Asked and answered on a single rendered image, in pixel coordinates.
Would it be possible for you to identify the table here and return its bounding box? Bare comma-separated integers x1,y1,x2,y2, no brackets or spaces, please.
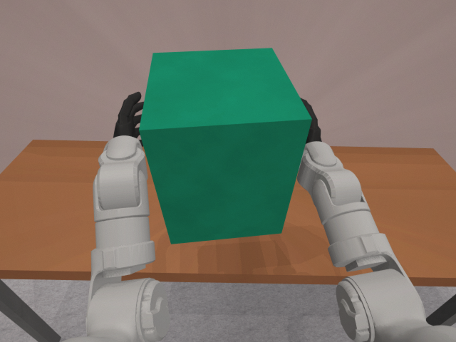
0,140,456,342

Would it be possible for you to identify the right robot forearm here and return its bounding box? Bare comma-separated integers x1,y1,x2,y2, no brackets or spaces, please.
297,141,426,320

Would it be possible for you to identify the robot left hand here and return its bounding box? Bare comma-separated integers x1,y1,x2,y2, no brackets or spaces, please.
113,92,144,147

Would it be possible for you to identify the left robot forearm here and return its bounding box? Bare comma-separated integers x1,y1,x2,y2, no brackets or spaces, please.
85,135,155,333

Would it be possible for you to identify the carton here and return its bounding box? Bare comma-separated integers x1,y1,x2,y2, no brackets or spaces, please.
139,48,312,244

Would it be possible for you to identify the left robot upper arm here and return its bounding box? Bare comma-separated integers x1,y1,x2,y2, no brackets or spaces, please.
62,278,170,342

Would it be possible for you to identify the right robot upper arm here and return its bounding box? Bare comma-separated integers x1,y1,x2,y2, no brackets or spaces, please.
336,269,456,342

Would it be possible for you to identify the robot right hand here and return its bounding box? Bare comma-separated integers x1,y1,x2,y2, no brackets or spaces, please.
301,98,322,143

